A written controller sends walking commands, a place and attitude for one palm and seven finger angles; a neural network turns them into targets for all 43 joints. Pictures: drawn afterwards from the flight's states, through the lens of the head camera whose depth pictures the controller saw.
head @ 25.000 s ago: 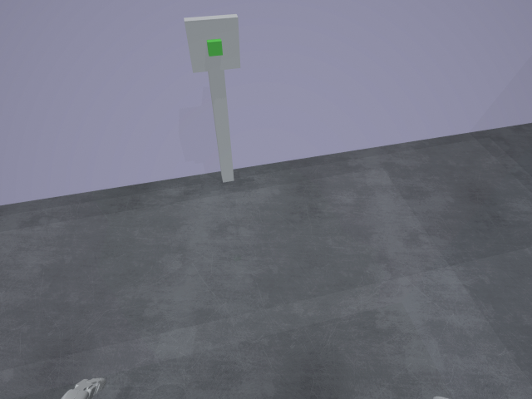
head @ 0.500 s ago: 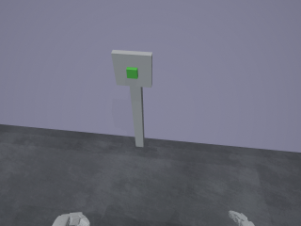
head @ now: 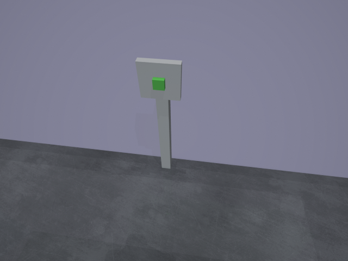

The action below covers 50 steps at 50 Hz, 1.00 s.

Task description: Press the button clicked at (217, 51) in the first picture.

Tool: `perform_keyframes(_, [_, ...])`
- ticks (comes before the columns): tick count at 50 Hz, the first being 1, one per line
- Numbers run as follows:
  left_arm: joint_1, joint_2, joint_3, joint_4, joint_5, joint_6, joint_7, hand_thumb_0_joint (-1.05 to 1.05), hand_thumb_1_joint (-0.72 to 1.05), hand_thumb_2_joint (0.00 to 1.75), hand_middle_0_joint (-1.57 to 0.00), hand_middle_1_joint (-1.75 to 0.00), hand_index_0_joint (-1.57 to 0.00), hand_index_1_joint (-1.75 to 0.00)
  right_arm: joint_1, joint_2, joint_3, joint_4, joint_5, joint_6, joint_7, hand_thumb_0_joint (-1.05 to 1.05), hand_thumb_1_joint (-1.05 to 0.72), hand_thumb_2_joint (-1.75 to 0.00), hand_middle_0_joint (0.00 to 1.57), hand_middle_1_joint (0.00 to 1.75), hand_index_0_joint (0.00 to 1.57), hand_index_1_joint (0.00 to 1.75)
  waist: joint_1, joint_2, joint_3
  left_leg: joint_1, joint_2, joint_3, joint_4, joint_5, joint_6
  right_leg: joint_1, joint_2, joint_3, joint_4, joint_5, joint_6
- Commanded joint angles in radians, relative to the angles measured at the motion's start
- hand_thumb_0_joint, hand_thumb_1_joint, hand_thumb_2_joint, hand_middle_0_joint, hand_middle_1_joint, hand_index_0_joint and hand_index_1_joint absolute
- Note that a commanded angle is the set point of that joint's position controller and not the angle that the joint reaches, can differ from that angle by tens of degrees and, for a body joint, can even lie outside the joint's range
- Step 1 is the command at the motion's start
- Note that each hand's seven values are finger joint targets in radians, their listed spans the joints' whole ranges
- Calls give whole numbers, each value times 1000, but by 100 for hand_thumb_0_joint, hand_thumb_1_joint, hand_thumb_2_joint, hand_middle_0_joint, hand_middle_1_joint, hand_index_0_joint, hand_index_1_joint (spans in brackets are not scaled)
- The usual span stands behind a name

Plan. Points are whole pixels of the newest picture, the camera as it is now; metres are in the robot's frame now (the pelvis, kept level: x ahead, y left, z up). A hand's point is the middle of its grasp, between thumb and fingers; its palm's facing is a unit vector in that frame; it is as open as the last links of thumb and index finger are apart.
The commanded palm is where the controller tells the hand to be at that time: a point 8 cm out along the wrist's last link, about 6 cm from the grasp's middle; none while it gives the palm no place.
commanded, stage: let the arm hang, fingers relaxed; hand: left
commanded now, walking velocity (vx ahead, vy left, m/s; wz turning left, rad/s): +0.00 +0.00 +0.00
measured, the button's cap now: (159, 83) +0.77 +0.11 -0.05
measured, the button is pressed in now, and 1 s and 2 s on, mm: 0 0 0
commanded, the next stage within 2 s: stand and wait in 0.38 s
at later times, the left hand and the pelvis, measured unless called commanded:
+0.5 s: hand out of the picture -0.02 +0.15 -0.18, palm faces +0.05 -0.98 -0.19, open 7.3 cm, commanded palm none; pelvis +0.00 -0.01 +0.00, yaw +0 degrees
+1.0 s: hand out of the picture +0.01 +0.13 -0.18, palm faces +0.05 -0.98 -0.17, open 7.4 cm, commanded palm none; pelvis +0.02 -0.02 +0.00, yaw +0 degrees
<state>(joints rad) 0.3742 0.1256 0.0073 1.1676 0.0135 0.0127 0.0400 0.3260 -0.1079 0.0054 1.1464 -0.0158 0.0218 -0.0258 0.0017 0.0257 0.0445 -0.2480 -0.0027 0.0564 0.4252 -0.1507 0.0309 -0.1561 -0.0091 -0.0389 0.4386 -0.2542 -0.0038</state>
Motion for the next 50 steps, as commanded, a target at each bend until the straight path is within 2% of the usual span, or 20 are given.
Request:
perform_keyframes(1, [74,84,14,-21,0,-15,6,0,90,90,-20,-30,-20,-30,68,-89,-23,-26,-4,-9,-9,0,-90,-90,20,30,20,30,-5,-29,77,1,96,-129,-113,-145,10,-127,-73,84,-112,-79,-46])
perform_keyframes(9, [56,66,22,-34,0,-20,7,0,90,90,-20,-30,-20,-30,74,-68,-25,-24,-6,-19,-13,0,-90,-90,20,30,20,30,-5,1,76,3,94,-126,-109,-111,7,-119,-73,84,-106,-36,-47])
perform_keyframes(13, [44,69,23,-35,0,-19,6,0,90,90,-20,-30,-20,-30,73,-68,-25,-28,-6,-15,-13,0,-90,-90,20,30,20,30,-6,-13,101,-8,93,-123,-110,-129,3,-131,-72,88,-118,-62,-48])
perform_keyframes(19, [33,76,24,-42,-2,-25,5,0,90,90,-20,-30,-20,-30,74,-73,-25,-29,-5,-19,-13,0,-90,-90,20,30,20,30,-9,-21,51,34,94,-109,-84,-52,-1,-102,-78,94,-121,-16,-51])
perform_keyframes(30, [29,87,21,-34,-5,-27,6,0,90,90,-20,-30,-20,-30,53,-85,-23,-23,0,-17,-14,0,-90,-90,20,30,20,30,-8,-36,52,68,101,-100,-72,5,-4,-92,-79,94,-138,13,-49])
perform_keyframes(33, [25,86,20,-32,-5,-28,5,0,90,90,-20,-30,-20,-30,48,-85,-22,-19,-1,-19,-15,0,-90,-90,20,30,20,30,-9,-19,44,74,102,-102,-74,21,-5,-82,-82,95,-135,31,-48])
perform_keyframes(40, [25,86,19,-32,-4,-30,7,0,90,90,-20,-30,-20,-30,34,-89,-23,-19,1,-20,-16,0,-90,-90,20,30,20,30,-6,-30,48,82,105,-96,-68,49,-7,-71,-80,94,-141,60,-46])
perform_keyframes(42, [16,84,19,-29,-5,-28,6,0,90,90,-20,-30,-20,-30,30,-88,-21,-14,-1,-20,-16,0,-90,-90,20,30,20,30,-8,-12,62,78,105,-98,-76,38,-8,-77,-82,94,-141,49,-46])
perform_keyframes(50, [13,92,20,-31,-5,-31,5,0,90,90,-20,-30,-20,-30,21,-97,-20,-15,1,-24,-18,0,-90,-90,20,30,20,30,-3,-30,39,95,107,-99,-71,83,-7,-47,-84,89,-144,96,-45])
